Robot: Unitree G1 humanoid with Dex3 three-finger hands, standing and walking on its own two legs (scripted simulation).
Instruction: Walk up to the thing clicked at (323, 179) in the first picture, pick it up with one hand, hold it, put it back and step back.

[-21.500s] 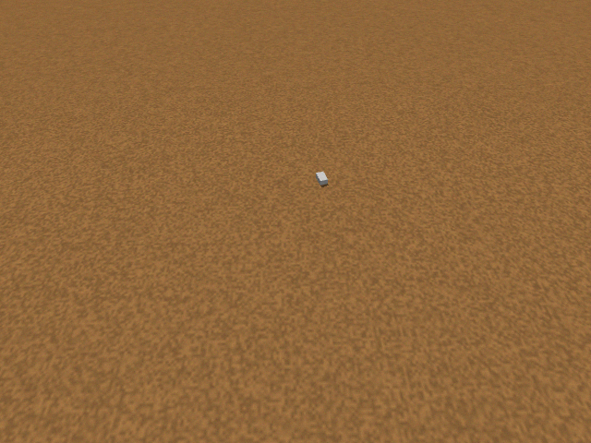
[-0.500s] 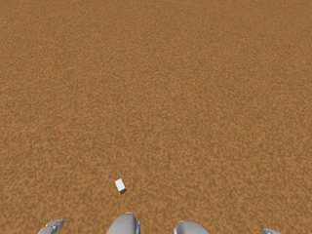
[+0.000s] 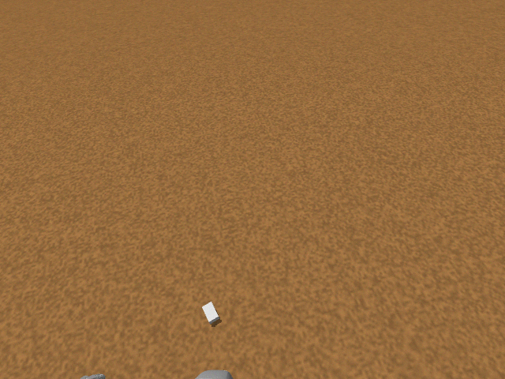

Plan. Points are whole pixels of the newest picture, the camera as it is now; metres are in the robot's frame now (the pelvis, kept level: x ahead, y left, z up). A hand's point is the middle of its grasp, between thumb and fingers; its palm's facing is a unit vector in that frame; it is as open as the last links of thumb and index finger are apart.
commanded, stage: walk up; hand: left
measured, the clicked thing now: (210, 312) +0.43 +0.23 -0.75
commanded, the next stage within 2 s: none
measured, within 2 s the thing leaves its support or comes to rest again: neither
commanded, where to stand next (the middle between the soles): +0.05 -0.01 m, yaw +1 degrees
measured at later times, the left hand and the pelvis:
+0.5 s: hand out of the picture +0.08 +0.25 -0.14, palm faces -0.01 -0.94 -0.35, open 7.4 cm; pelvis +0.01 +0.00 +0.01, yaw +1 degrees
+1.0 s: hand out of the picture +0.10 +0.25 -0.14, palm faces +0.02 -0.94 -0.35, open 7.4 cm; pelvis +0.02 -0.01 +0.02, yaw +2 degrees
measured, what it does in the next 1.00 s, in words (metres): stands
